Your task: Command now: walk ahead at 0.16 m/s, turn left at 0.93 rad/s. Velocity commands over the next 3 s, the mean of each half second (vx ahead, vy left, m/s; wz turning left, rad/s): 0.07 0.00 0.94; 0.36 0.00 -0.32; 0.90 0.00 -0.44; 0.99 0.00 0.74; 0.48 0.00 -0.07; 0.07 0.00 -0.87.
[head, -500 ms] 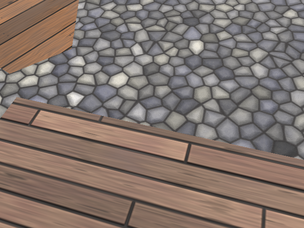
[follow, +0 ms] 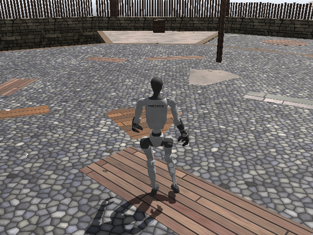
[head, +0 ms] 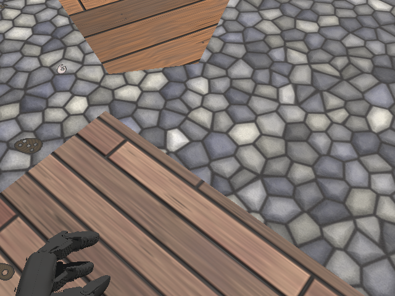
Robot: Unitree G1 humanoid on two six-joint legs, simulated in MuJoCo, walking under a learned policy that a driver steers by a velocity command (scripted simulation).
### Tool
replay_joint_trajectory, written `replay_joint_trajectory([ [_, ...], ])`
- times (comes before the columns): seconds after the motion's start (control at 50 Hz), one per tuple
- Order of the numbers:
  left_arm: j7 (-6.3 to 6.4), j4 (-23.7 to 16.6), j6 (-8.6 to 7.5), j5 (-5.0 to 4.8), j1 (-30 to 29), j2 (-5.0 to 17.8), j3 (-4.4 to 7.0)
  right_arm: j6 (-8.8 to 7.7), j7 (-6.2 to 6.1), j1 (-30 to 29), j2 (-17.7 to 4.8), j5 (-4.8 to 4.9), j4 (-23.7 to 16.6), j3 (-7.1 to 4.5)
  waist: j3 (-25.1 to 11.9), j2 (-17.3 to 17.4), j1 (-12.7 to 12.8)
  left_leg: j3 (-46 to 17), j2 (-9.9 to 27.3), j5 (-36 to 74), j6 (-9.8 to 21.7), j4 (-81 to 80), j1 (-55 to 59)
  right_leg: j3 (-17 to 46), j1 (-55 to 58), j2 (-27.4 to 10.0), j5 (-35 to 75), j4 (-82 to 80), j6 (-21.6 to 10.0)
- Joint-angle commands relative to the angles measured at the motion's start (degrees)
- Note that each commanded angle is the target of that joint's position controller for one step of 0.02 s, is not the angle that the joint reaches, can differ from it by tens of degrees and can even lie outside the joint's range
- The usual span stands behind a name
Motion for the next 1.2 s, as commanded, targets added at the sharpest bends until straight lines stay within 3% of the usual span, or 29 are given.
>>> replay_joint_trajectory([
  [0.02,0.79,-0.5,1.31,0.19,7.2,4.6,1.88,0.67,-2.3,-3.1,-9.7,0.2,-5.2,-3.04,-14.0,-2.2,5.0,-18.2,13.5,27.9,7.9,-4.3,4.9,-4.4,3.4,2.8,5.7,-10.3,2.7],
  [0.06,0.8,-0.2,2.02,-0.6,5.9,5.0,2.02,2.37,-3.34,-3.9,-9.8,0.84,-5.6,-3.13,-16.9,1.3,4.3,-18.4,12.0,19.8,4.8,-2.9,5.8,-4.0,4.8,3.8,11.9,-15.6,3.1],
  [0.1,0.62,-0.3,2.24,-0.82,3.3,5.4,2.25,3.37,-3.87,-4.9,-9.3,1.13,-6.4,-2.99,-16.3,5.0,3.2,-19.9,11.0,8.7,2.5,-2.6,5.2,-3.4,5.8,4.5,15.2,-20.8,2.8],
  [0.16,0.19,-0.3,1.43,-0.93,0.7,6.2,2.77,3.9,-3.66,-5.4,-8.2,0.44,-7.3,-2.78,-14.1,9.4,1.9,-24.2,11.0,1.8,1.0,-1.0,5.4,-2.5,8.4,5.2,14.9,-29.6,1.6],
  [0.22,-0.43,2.0,0.2,-1.33,4.8,7.9,4.11,3.97,-3.18,-7.4,-6.7,0.69,-8.6,-2.29,-13.5,10.8,4.0,-27.3,9.7,-2.9,-1.7,5.1,5.5,-2.7,16.9,3.3,21.8,-45.5,-0.9],
  [0.24,-0.32,2.4,0.27,-0.96,5.3,9.2,4.5,4.08,-2.92,-3.9,-3.6,0.57,-8.3,-1.34,-15.5,4.3,2.4,-23.1,6.1,-21.9,-3.9,13.7,1.4,2.4,24.8,-4.9,25.5,-48.8,-4.6],
  [0.26,0.21,0.4,1.17,-0.15,4.0,11.5,4.64,4.15,-2.95,1.0,-1.0,-0.44,-7.5,-0.5,-16.2,-6.5,-0.4,-13.1,-0.5,-36.4,-6.4,28.4,-6.9,13.4,30.3,-16.8,36.5,-46.3,-9.9],
  [0.28,-0.1,1.2,1.65,2.06,4.8,13.0,5.07,3.57,-2.1,2.1,-6.9,-0.24,-10.3,-1.93,-15.2,-17.7,-2.8,-9.6,2.3,-35.6,-8.8,37.1,-14.8,27.0,27.0,-24.2,32.8,-50.3,-17.5],
  [0.3,0.1,0.0,1.81,1.36,2.6,9.8,4.74,3.65,-2.04,1.0,-11.9,0.03,-8.3,-3.16,-12.3,-12.2,-1.2,-7.2,7.1,-29.5,-11.1,42.5,-16.1,22.2,24.9,-21.5,24.2,-50.7,-18.0],
  [0.32,0.62,-0.3,2.32,0.71,1.5,7.1,4.03,4.19,-2.09,-0.9,-13.1,0.5,-7.2,-3.66,-10.3,-7.7,0.2,-6.1,8.6,-24.0,-12.0,44.4,-16.5,13.5,22.7,-16.6,16.8,-50.0,-15.7],
  [0.34,1.17,-0.7,2.92,0.14,1.1,6.9,3.74,4.98,-2.34,-0.2,-11.4,0.32,-6.3,-3.31,-10.1,-5.8,0.3,-4.5,9.2,-21.0,-12.7,47.8,-16.0,8.8,21.2,-13.7,15.3,-49.8,-14.3],
  [0.36,1.69,-0.4,3.34,-0.28,0.6,7.4,3.66,5.29,-2.2,0.2,-10.0,0.21,-6.7,-2.76,-8.7,-5.8,0.6,-2.5,10.2,-18.9,-13.3,49.7,-16.8,5.4,19.9,-13.0,17.0,-50.3,-14.7],
  [0.44,2.38,1.7,4.18,0.76,6.6,8.8,3.98,4.68,-2.09,-5.4,-6.3,0.58,-9.4,-1.1,-10.1,-7.2,5.1,2.6,14.4,-17.0,-14.6,42.8,-18.2,-1.9,25.4,-13.2,23.4,-51.6,-17.2],
  [0.56,-0.37,4.3,4.65,-0.96,7.0,10.4,4.09,3.86,-2.02,-4.2,-2.4,-1.08,-7.4,1.02,-13.3,-9.0,5.0,4.1,12.5,-23.2,-12.3,22.2,-2.4,-3.6,22.9,-13.9,25.3,-50.3,-18.9],
  [0.62,-1.75,6.4,4.17,-2.6,7.4,7.5,2.38,3.83,-1.68,1.2,-1.0,-1.53,-3.1,1.3,-12.3,-9.0,1.7,5.7,10.7,-9.5,-9.5,-2.9,12.6,-3.7,17.0,-11.4,23.3,-46.9,-15.4],
  [0.64,-2.13,7.5,3.71,-2.97,10.7,7.8,2.36,3.87,-1.82,1.5,-3.7,-1.55,-3.0,0.75,-12.5,-8.3,2.2,3.7,12.2,-5.3,-7.7,-5.3,19.7,-3.8,12.3,-9.9,22.1,-45.8,-11.9],
  [0.66,-2.81,6.9,3.19,-1.59,10.7,4.8,1.32,4.06,-2.3,5.6,-7.2,-1.91,-3.1,0.08,-16.8,0.6,1.1,-6.4,22.6,-6.2,-4.4,-5.7,28.5,-7.2,5.3,-5.5,5.3,-37.4,-7.1],
  [0.68,-2.47,4.4,2.68,-2.75,8.7,3.9,1.33,4.39,-2.14,4.8,-13.7,-2.72,-2.1,-2.08,-14.1,16.1,0.2,-15.5,33.0,-28.9,3.8,-9.5,21.0,-16.1,-4.4,1.0,-5.7,-27.4,-4.5],
  [0.7,-1.83,3.3,2.65,-3.4,4.0,10.5,3.11,3.03,-2.02,4.9,-13.5,-2.71,-2.9,-2.43,-9.2,13.5,-3.7,-21.2,34.8,-43.3,7.1,-15.9,15.7,-11.8,-8.2,-2.2,-4.5,-15.5,-3.7],
  [0.72,-1.56,3.4,2.93,-4.15,5.0,11.5,4.33,1.36,-2.39,2.3,-10.6,-2.52,-2.6,-1.42,-5.6,14.3,-1.6,-21.0,33.9,-45.4,5.2,-17.8,16.1,-9.4,-13.9,-2.3,-1.5,-7.8,-4.2],
  [0.76,-1.01,6.0,3.56,-2.96,10.5,10.2,4.82,-1.47,-2.87,-2.1,-5.6,-0.92,-2.4,0.01,-3.4,13.3,1.5,-13.4,31.1,-37.4,0.5,-18.1,19.8,-7.1,-19.5,-3.4,6.4,-2.6,-3.4],
  [0.8,-1.25,6.4,3.2,-2.37,11.2,7.9,4.61,-3.08,-3.21,-0.9,-3.8,-1.02,-1.7,0.47,-3.3,9.9,1.8,-6.1,29.8,-29.2,-1.3,-18.5,20.2,-8.2,-19.9,-4.2,12.7,1.4,-2.6],
  [0.92,-2.8,2.6,3.76,-2.8,8.7,4.7,3.38,-3.91,-2.96,1.8,-6.2,-1.91,0.1,-0.81,-1.5,6.6,1.5,5.8,31.3,-21.5,-1.0,-20.3,19.8,-9.7,-20.0,-7.9,19.5,-3.5,-0.7],
  [1.08,-4.84,-0.8,4.07,-3.75,3.6,4.4,1.49,-2.57,-0.63,1.8,-10.2,-0.51,3.0,-3.05,4.3,3.6,1.6,18.9,31.9,-13.3,-2.4,-20.7,24.5,-16.8,-14.5,-10.0,14.2,-17.5,-8.2],
  [1.12,-4.53,0.2,4.19,-3.9,8.4,7.2,2.49,-2.0,-0.13,0.4,-12.3,0.03,3.1,-3.66,0.3,4.9,5.0,22.5,30.4,14.3,-2.9,-10.9,23.0,-22.8,-1.6,-4.5,8.7,-18.5,-10.9],
  [1.14,-4.08,2.2,4.23,-4.54,17.2,10.2,4.24,-1.62,0.09,-0.8,-13.3,0.48,3.0,-3.72,-5.8,5.2,10.4,24.2,29.3,33.4,-3.5,2.8,20.9,-25.7,11.6,0.4,8.1,-19.0,-12.7],
  [1.16,-3.33,6.2,4.52,-4.9,31.2,15.9,7.33,-1.84,0.03,-1.4,-12.4,0.54,2.2,-3.07,-14.1,2.7,17.5,24.5,26.8,40.2,-5.6,22.2,11.3,-25.2,33.7,5.5,10.5,-21.4,-15.3],
  [1.18,-2.67,9.4,5.11,-5.15,36.3,21.3,8.53,-3.01,-0.42,-0.4,-2.4,-1.78,0.7,0.07,-11.8,-13.5,15.4,21.0,21.2,-11.0,-9.9,46.0,-9.2,-8.0,45.3,-1.1,6.6,-26.3,-17.4],
  [1.2,-3.09,5.6,3.68,-4.08,31.2,25.2,8.07,-5.64,-0.5,2.9,1.9,-1.03,-4.7,1.83,-24.6,-25.9,7.1,5.9,9.9,-32.7,-11.1,64.2,-25.6,33.0,54.9,-12.6,-22.3,-46.4,-28.9],
])
Next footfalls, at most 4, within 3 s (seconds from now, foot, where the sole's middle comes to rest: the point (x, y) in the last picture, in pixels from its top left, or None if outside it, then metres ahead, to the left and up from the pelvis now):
0.24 right None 0.24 -0.17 -0.77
0.66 left None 0.05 0.03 -0.77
1.16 right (265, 273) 0.46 -0.22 -0.77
1.66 left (215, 157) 0.92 -0.09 -0.77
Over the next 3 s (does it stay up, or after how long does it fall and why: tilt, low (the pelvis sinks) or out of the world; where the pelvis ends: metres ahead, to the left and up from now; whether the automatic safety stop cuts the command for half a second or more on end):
stays up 1.35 -0.09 0.01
